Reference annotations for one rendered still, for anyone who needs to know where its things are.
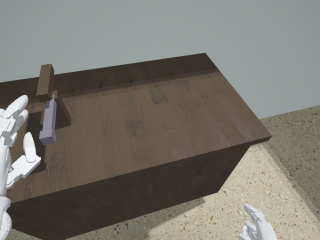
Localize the tap lever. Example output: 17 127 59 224
39 95 57 145

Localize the counter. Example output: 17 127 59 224
0 53 272 240

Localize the robot left hand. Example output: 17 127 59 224
0 95 41 197

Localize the left robot forearm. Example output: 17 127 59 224
0 196 12 240

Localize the robot right hand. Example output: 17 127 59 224
239 203 278 240

